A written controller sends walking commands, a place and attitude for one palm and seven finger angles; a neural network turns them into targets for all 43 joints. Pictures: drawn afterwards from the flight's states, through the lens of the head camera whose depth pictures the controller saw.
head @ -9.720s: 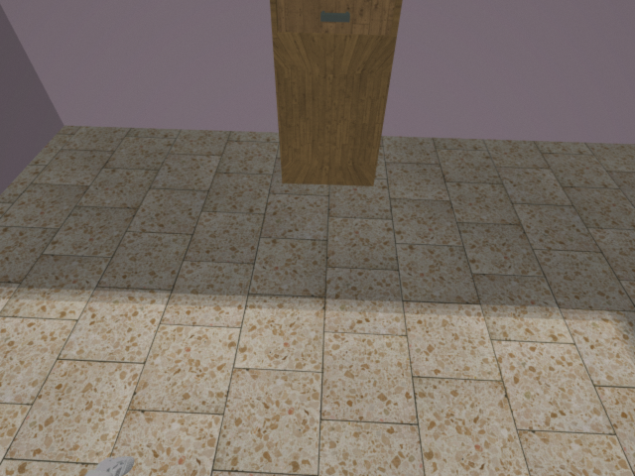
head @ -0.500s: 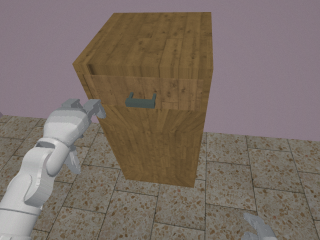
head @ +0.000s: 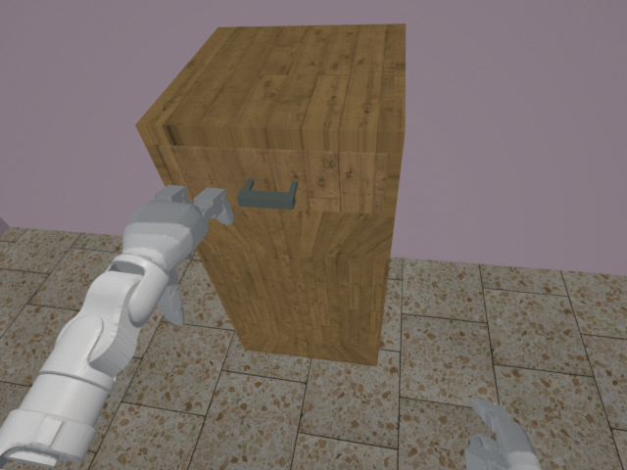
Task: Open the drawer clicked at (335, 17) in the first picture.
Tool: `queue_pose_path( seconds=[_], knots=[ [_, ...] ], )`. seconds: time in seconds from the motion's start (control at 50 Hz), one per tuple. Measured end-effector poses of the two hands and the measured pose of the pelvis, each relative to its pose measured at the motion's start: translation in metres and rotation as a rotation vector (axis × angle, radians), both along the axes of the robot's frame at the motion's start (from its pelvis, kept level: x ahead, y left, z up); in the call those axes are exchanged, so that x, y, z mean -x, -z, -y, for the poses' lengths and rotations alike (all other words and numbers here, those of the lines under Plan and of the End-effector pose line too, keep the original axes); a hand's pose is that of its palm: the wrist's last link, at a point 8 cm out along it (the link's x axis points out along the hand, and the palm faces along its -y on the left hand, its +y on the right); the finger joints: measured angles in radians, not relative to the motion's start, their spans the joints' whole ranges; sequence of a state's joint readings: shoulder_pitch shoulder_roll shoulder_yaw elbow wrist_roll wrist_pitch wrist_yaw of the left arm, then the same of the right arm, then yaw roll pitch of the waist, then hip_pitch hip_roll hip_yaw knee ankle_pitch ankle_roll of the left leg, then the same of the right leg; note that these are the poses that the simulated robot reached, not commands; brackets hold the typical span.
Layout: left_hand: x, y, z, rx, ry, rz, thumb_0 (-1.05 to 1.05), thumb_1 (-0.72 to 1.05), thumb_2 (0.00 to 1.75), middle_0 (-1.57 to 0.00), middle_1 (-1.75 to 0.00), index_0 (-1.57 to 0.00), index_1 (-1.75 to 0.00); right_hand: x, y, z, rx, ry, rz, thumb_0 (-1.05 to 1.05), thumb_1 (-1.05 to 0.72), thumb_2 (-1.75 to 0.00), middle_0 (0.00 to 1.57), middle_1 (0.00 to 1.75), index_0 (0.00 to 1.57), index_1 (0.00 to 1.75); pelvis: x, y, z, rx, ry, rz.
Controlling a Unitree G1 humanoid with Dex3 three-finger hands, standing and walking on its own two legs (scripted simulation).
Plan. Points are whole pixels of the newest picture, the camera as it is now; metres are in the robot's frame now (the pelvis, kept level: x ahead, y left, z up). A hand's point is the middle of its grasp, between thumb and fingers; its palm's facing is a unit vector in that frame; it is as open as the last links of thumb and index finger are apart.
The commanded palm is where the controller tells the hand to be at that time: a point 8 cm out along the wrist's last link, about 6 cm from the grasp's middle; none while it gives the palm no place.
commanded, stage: move the hooked fingers above the handle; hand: left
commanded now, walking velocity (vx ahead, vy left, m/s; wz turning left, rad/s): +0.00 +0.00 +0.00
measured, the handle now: (269, 192) +0.56 +0.16 +0.02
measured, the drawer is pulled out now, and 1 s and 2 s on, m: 0.00 0.00 0.00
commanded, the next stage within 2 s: none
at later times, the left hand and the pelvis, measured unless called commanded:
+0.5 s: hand (214, 219) +0.41 +0.20 +0.10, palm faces +0.05 -0.06 -1.00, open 13.8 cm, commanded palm +0.39 +0.21 +0.15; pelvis +0.03 +0.01 +0.00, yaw -1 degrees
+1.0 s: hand (235, 193) +0.48 +0.19 +0.09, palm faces +0.05 -0.02 -1.00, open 13.8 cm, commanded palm +0.45 +0.19 +0.13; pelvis +0.04 +0.01 -0.01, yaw -1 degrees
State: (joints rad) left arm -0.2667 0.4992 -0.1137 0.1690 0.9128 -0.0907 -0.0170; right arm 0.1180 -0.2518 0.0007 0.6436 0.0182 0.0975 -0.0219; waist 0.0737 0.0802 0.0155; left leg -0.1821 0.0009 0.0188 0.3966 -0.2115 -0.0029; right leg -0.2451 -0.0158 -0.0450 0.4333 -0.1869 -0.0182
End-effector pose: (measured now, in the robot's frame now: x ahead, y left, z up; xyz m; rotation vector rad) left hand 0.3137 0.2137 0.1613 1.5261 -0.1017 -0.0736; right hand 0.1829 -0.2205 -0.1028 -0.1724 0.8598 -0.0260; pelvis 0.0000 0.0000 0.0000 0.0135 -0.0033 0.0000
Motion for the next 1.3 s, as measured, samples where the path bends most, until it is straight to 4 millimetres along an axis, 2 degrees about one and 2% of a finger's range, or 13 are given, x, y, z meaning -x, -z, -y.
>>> queue_pose_path(
  seconds=[0.2, 0.34, 0.42, 0.6, 0.68, 0.82, 0.9, 0.98, 1.08, 1.2, 1.3],
  knots=[
    [-0.038, -0.002, -0.012, -0.011, -0.085, 0.017, 0.0, -0.49, 0.3, -0.32, -1.2, -0.31, -1.2, 0.021, 0.012, 0.017, 0.017, 0.06, -0.099, 0.01, -0.9, -0.9, 0.2, 0.3, 0.2, 0.3, -0.01, 0.001, -0.001, -0.001, 0.01, -0.039],
    [-0.053, 0.018, 0.01, 0.006, 0.001, -0.052, 0.0, -0.49, 0.3, -0.32, -1.2, -0.31, -1.2, 0.027, 0.016, 0.021, 0.035, 0.087, -0.137, 0.01, -0.91, -0.9, 0.2, 0.3, 0.2, 0.3, -0.019, 0.001, -0.006, -0.001, 0.014, -0.059],
    [-0.062, 0.019, 0.016, 0.018, 0.042, -0.019, 0.0, -0.49, 0.3, -0.32, -1.2, -0.32, -1.2, 0.026, 0.016, 0.019, 0.037, 0.104, -0.139, 0.01, -0.91, -0.9, 0.2, 0.3, 0.2, 0.3, -0.023, 0.002, -0.008, 0.0, 0.02, -0.072],
    [-0.086, 0.01, -0.002, -0.009, -0.075, 0.046, 0.0, -0.49, 0.3, -0.32, -1.2, -0.32, -1.2, 0.02, 0.02, 0.009, 0.006, 0.101, -0.157, 0.01, -0.91, -0.9, 0.2, 0.3, 0.2, 0.3, -0.031, 0.004, -0.012, 0.002, 0.021, -0.099],
    [-0.091, 0.018, 0.007, -0.014, -0.072, -0.012, 0.0, -0.49, 0.3, -0.32, -1.2, -0.31, -1.2, 0.016, 0.02, 0.006, 0.001, 0.096, -0.159, 0.01, -0.91, -0.9, 0.2, 0.3, 0.2, 0.3, -0.033, 0.004, -0.014, 0.003, 0.015, -0.101],
    [-0.109, 0.037, 0.033, -0.009, 0.036, -0.074, 0.0, -0.49, 0.3, -0.32, -1.2, -0.32, -1.2, 0.017, 0.018, 0.006, 0.028, 0.113, -0.153, 0.01, -0.9, -0.9, 0.2, 0.3, 0.2, 0.3, -0.033, 0.006, -0.013, 0.002, 0.012, -0.11],
    [-0.124, 0.032, 0.035, -0.003, 0.047, -0.019, 0.0, -0.49, 0.3, -0.32, -1.2, -0.32, -1.2, 0.029, 0.021, 0.011, 0.041, 0.136, -0.177, 0.01, -0.9, -0.9, 0.2, 0.3, 0.2, 0.3, -0.034, 0.008, -0.012, 0.002, 0.018, -0.129],
    [-0.138, 0.023, 0.026, -0.014, -0.017, 0.035, 0.0, -0.49, 0.3, -0.32, -1.2, -0.32, -1.2, 0.047, 0.028, 0.017, 0.037, 0.159, -0.23, 0.01, -0.9, -0.9, 0.2, 0.3, 0.2, 0.3, -0.035, 0.009, -0.011, 0.001, 0.025, -0.149],
    [-0.149, 0.031, 0.018, -0.057, -0.11, -0.034, 0.0, -0.49, 0.3, -0.32, -1.2, -0.31, -1.2, 0.071, 0.035, 0.024, 0.031, 0.186, -0.306, 0.01, -0.91, -0.9, 0.2, 0.3, 0.2, 0.3, -0.036, 0.009, -0.009, 0.001, 0.023, -0.165],
    [-0.155, 0.051, 0.045, -0.034, -0.005, -0.127, 0.0, -0.49, 0.3, -0.32, -1.2, -0.31, -1.2, 0.092, 0.035, 0.035, 0.069, 0.226, -0.347, 0.01, -0.91, -0.9, 0.2, 0.3, 0.2, 0.3, -0.035, 0.011, -0.007, 0.003, 0.014, -0.17],
    [-0.166, 0.043, 0.067, 0.009, 0.092, -0.027, 0.0, -0.49, 0.3, -0.32, -1.2, -0.32, -1.2, 0.106, 0.032, 0.042, 0.093, 0.267, -0.348, 0.01, -0.91, -0.9, 0.2, 0.3, 0.2, 0.3, -0.033, 0.013, -0.005, 0.001, 0.026, -0.189]
  ],
)
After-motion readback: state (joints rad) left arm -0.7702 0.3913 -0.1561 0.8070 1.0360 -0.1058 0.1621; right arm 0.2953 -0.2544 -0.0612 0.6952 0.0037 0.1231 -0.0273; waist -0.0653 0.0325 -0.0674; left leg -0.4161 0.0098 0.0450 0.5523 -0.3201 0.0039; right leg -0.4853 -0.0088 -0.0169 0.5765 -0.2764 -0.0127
